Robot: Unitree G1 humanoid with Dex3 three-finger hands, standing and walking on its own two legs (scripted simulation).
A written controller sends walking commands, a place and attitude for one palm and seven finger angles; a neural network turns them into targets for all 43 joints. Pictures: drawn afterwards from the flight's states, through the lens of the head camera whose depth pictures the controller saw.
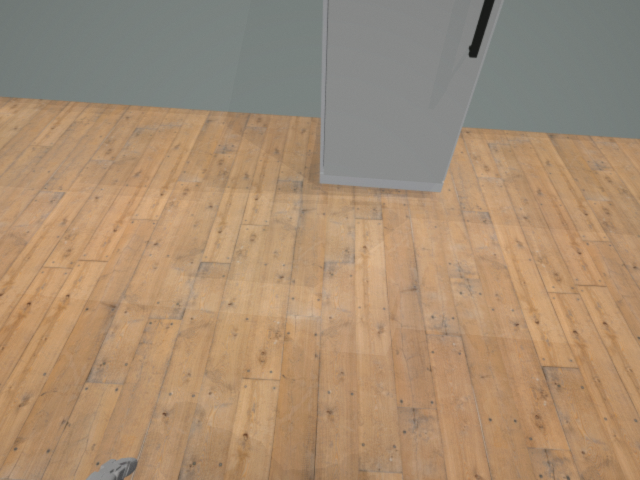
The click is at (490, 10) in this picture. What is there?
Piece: fridge door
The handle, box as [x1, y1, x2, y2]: [469, 0, 494, 57]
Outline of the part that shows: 494,0 484,1 471,45 469,46 469,56 476,57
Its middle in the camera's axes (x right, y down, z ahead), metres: +0.52 -0.76 +1.18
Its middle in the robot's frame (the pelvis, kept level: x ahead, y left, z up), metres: +1.43 -0.44 +0.11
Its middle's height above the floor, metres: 0.88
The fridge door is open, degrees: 0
